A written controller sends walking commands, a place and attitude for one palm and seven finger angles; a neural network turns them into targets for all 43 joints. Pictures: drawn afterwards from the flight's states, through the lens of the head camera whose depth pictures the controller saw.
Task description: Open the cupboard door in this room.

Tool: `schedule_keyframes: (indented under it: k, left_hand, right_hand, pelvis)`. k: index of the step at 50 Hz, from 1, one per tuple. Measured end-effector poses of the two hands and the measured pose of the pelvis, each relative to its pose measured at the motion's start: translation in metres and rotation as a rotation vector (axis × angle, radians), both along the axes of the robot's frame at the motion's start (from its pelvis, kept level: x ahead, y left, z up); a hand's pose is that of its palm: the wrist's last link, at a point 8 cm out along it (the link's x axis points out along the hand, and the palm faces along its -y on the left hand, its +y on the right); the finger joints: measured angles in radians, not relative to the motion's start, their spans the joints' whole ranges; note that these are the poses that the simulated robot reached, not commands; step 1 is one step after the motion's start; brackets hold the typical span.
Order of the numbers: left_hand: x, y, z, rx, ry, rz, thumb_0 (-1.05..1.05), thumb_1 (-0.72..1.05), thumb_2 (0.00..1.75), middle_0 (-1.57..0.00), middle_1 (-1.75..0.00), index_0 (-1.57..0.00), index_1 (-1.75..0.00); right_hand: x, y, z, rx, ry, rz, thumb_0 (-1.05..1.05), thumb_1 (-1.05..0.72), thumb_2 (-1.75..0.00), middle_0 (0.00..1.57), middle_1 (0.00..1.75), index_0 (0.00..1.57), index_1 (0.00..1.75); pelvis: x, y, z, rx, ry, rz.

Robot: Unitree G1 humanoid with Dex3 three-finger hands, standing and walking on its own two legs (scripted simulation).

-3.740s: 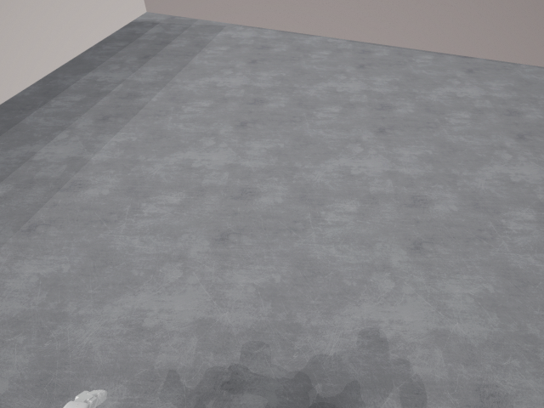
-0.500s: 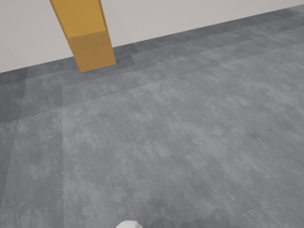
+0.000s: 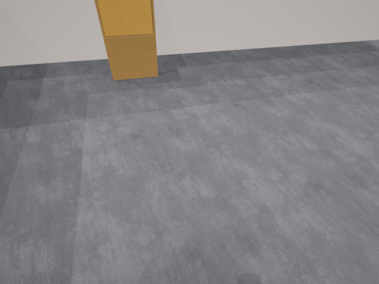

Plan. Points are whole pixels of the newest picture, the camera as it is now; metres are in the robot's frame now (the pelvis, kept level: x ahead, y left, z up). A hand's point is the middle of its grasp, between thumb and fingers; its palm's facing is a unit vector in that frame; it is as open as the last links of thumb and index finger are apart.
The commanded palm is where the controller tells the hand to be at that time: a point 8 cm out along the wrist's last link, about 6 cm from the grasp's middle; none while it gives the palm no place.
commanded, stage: turn or walk to find it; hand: left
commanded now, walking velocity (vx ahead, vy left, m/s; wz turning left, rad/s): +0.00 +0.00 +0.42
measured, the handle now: out of the picture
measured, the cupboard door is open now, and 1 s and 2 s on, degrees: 0 0 0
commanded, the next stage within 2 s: stand and wait in 0.88 s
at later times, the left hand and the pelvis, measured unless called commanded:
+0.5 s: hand out of the picture +0.09 +0.22 -0.15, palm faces +0.18 -0.95 -0.24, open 7.4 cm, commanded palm none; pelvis -0.02 +0.01 +0.00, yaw +11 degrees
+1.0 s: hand out of the picture -0.11 +0.17 -0.17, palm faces +0.43 -0.86 -0.27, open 7.4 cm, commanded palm none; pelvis -0.04 -0.02 +0.00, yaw +25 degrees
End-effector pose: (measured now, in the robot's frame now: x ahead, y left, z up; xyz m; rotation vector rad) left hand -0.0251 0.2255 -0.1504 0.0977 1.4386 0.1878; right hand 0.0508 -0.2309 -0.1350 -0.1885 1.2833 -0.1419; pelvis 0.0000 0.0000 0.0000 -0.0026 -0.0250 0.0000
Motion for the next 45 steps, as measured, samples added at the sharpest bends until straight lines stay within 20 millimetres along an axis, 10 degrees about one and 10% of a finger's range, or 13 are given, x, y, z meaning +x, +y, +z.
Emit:
schedule_keyframes:
  k: [10, 18, 29, 45]
  left_hand:
    - [0.009, 0.029, -0.005, 0.041, -0.066, 0.031, 0.01, 0.91, 0.90, -0.20, -0.30, -0.20, -0.30]
    - [0.054, 0.052, 0.008, 0.077, -0.178, 0.028, 0.01, 0.91, 0.90, -0.20, -0.30, -0.20, -0.30]
    - [0.102, 0.029, 0.045, 0.139, -0.398, 0.049, 0.00, 0.91, 0.90, -0.20, -0.30, -0.20, -0.30]
    - [-0.048, -0.011, 0.034, 0.152, -0.173, 0.288, 0.01, 0.90, 0.90, -0.20, -0.30, -0.21, -0.30]
  right_hand:
    - [-0.012, 0.006, -0.007, -0.012, 0.037, 0.028, 0.00, -0.91, -0.90, 0.21, 0.30, 0.20, 0.30]
    - [-0.022, 0.014, 0.002, -0.025, 0.047, 0.051, 0.00, -0.91, -0.90, 0.21, 0.30, 0.20, 0.30]
    - [-0.014, -0.020, -0.008, 0.000, 0.061, 0.120, 0.00, -0.91, -0.90, 0.21, 0.30, 0.20, 0.30]
    - [0.060, -0.035, -0.007, -0.014, 0.039, 0.335, 0.00, -0.91, -0.90, 0.20, 0.30, 0.20, 0.30]
  pelvis:
    - [-0.010, 0.013, -0.010, -0.020, 0.028, 0.054]
    - [-0.014, 0.019, -0.003, -0.024, 0.041, 0.119]
    - [-0.021, -0.010, -0.001, -0.002, 0.051, 0.232]
    - [-0.027, -0.032, 0.002, 0.037, 0.013, 0.400]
